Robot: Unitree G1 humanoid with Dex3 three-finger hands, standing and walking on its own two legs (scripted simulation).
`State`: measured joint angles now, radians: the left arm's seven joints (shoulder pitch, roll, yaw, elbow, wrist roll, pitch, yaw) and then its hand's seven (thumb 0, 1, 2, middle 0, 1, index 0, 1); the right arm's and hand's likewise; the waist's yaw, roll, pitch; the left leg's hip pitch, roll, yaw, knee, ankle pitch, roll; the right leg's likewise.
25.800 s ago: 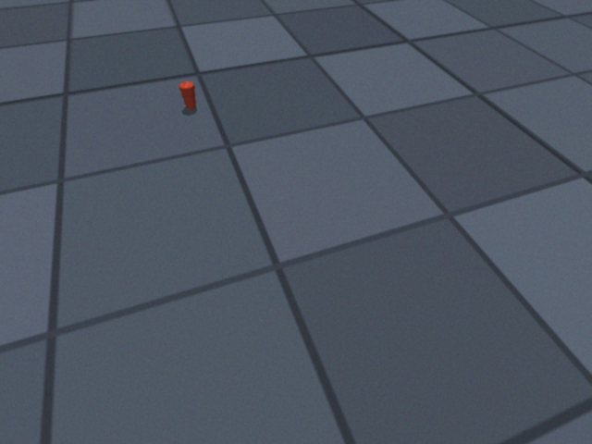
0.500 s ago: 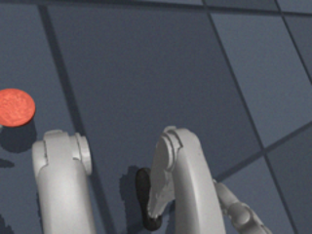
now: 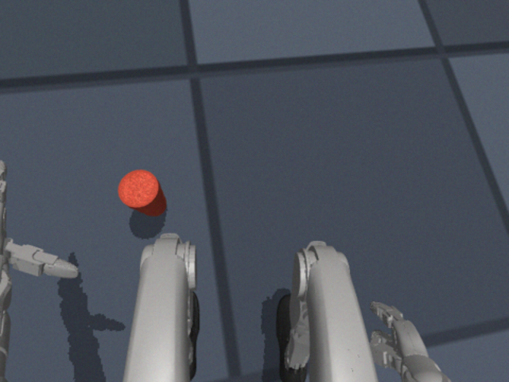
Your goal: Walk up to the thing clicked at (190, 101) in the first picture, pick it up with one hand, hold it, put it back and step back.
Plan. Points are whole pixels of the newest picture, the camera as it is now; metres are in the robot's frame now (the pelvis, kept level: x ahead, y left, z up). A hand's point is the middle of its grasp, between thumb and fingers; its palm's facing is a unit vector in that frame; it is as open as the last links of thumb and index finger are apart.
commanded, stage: home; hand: left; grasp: from the side
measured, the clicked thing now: (147, 197) +0.44 +0.26 -0.35
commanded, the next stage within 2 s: none
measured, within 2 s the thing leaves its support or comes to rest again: neither
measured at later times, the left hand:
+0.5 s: hand out of the picture +0.26 +0.25 +0.13, palm faces +0.22 -0.90 -0.37, open 17.4 cm
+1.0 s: hand out of the picture +0.24 +0.21 +0.24, palm faces +0.20 -0.93 -0.30, open 17.6 cm
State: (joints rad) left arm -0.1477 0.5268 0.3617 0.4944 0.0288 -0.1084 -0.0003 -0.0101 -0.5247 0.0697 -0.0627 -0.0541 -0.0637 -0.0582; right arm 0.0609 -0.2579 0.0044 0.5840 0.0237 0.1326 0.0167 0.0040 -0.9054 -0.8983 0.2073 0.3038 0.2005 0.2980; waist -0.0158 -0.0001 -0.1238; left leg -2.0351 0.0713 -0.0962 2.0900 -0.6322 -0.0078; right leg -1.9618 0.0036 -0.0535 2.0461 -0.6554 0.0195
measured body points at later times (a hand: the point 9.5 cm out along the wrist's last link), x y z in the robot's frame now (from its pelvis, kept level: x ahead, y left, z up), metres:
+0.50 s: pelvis +0.06 +0.00 +0.22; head +0.16 +0.03 +0.66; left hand +0.25 +0.29 +0.16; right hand +0.26 -0.24 +0.13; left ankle +0.09 +0.13 -0.39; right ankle +0.10 -0.13 -0.39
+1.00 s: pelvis +0.09 +0.01 +0.29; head +0.12 +0.02 +0.74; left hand +0.22 +0.26 +0.26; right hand +0.28 -0.21 +0.22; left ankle +0.09 +0.13 -0.39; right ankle +0.10 -0.13 -0.39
